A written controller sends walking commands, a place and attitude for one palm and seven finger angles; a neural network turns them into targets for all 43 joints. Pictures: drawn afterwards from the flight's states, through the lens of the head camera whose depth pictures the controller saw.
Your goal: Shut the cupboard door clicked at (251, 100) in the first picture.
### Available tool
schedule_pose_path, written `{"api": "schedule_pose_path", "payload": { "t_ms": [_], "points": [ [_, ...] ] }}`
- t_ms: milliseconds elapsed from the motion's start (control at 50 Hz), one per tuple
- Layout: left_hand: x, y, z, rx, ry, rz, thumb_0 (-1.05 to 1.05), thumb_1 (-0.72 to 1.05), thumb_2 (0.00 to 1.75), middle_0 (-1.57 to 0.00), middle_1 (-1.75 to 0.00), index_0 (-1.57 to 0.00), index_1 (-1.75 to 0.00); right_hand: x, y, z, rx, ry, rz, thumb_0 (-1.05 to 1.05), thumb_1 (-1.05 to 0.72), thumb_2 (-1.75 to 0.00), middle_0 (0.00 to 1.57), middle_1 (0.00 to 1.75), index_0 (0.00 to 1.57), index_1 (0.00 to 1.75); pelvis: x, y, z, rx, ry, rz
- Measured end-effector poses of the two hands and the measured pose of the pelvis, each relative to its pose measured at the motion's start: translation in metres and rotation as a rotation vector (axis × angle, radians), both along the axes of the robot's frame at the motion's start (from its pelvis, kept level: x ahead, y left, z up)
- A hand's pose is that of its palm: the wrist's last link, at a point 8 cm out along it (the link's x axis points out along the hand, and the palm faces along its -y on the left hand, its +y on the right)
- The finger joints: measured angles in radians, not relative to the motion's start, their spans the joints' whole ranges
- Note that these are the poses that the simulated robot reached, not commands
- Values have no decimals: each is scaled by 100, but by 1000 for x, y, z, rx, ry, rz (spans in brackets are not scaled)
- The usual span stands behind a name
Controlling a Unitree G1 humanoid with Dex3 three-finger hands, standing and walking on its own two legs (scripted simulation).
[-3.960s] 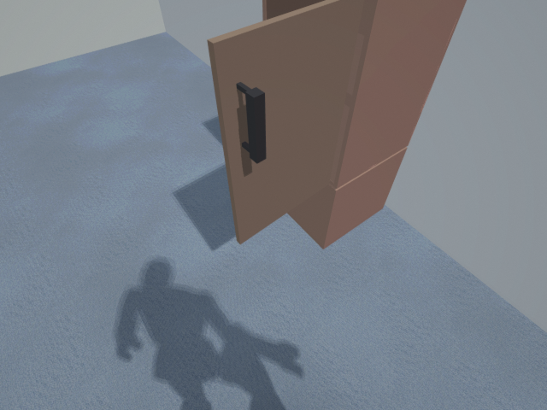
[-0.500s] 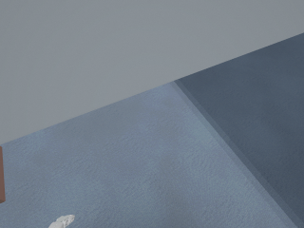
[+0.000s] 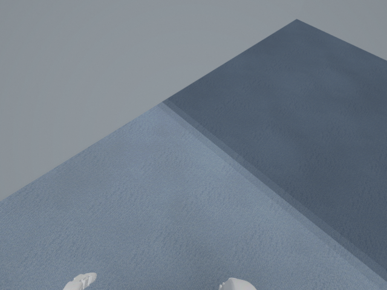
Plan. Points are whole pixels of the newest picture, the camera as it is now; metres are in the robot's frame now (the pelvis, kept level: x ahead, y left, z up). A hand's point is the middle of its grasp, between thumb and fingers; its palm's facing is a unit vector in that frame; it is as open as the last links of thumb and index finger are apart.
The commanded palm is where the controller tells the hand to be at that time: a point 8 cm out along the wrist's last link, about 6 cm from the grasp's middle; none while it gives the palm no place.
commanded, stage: walk around to get in front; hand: left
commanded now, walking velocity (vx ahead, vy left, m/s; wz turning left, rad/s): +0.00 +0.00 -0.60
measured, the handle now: out of the picture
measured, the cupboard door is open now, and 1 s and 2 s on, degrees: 94 94 94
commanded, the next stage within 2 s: walk to a spot facing it in 1.46 s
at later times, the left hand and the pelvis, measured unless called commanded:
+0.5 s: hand (120, 280) +0.15 +0.18 -0.19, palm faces -0.25 -0.95 -0.17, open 7.4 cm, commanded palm none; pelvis +0.08 -0.01 -0.02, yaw -19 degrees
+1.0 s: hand (224, 171) +0.46 -0.07 -0.17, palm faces -0.59 -0.78 -0.21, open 7.4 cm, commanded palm none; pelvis +0.22 -0.13 -0.02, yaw -34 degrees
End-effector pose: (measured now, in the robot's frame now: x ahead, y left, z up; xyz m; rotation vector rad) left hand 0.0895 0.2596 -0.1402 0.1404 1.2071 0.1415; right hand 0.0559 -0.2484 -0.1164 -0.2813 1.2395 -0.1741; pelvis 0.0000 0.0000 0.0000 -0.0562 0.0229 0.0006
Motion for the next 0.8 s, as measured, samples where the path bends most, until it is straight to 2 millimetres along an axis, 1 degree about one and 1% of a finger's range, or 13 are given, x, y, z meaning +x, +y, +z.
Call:
{"api": "schedule_pose_path", "payload": {
  "t_ms": [80,140,180,220,260,300,400,460,500,560,640,720,800],
  "points": [
    [29,-15,6,24,-18,-82,1,91,90,-20,-30,-19,-30,-23,-15,-10,25,24,-85,0,-90,-90,20,30,20,30,5,-10,-3,12,0,-56],
    [49,-30,5,59,-51,-147,1,90,90,-20,-30,-19,-30,-39,-33,-27,45,35,-151,0,-90,-90,20,30,20,30,10,-24,-15,49,0,-93],
    [56,-39,5,80,-63,-167,1,90,90,-20,-30,-19,-30,-46,-44,-36,43,57,-188,0,-90,-90,20,30,20,30,10,-28,-19,48,-4,-119],
    [57,-45,9,81,-54,-178,1,90,90,-20,-30,-20,-30,-46,-50,-35,42,68,-213,0,-90,-90,20,30,20,30,13,-28,-16,49,-6,-138],
    [55,-49,11,79,-32,-188,1,90,90,-20,-30,-20,-30,-40,-53,-29,42,57,-227,1,-90,-90,20,30,20,30,17,-29,-10,56,-3,-164],
    [53,-52,10,71,-2,-203,1,90,90,-20,-30,-20,-30,-29,-54,-21,42,25,-237,1,-90,-90,20,30,20,30,22,-28,-6,65,0,-192],
    [51,-48,1,35,81,-236,1,90,90,-20,-30,-20,-30,11,-49,-6,29,-82,-252,1,-90,-90,20,30,20,30,44,-21,-3,71,0,-258],
    [60,-38,-13,14,125,-249,1,90,90,-21,-30,-20,-30,36,-41,-3,3,-150,-258,1,-90,-90,20,30,20,30,65,-11,-11,55,0,-301],
    [73,-34,-22,8,154,-267,1,90,90,-21,-30,-20,-30,43,-36,-4,-21,-182,-270,0,-90,-90,20,30,20,30,77,-6,-16,41,-1,-328],
    [108,-37,-19,0,150,-319,1,90,90,-20,-30,-20,-30,35,-24,3,-20,-157,-312,0,-90,-90,20,30,20,30,93,-7,-9,34,-6,-367],
    [172,-59,-7,-19,76,-390,1,91,90,-20,-30,-19,-30,7,-7,6,8,-45,-393,0,-90,-90,20,30,20,30,115,-15,2,23,0,-408],
    [236,-99,2,-33,5,-484,1,91,90,-20,-30,-19,-30,-27,9,1,52,75,-507,0,-90,-90,20,30,20,30,138,-27,5,21,-2,-460],
    [300,-156,6,-39,-53,-596,1,91,90,-20,-30,-19,-30,-58,22,-7,106,189,-627,0,-90,-90,20,30,20,30,162,-48,-1,36,-11,-511]
  ]
}}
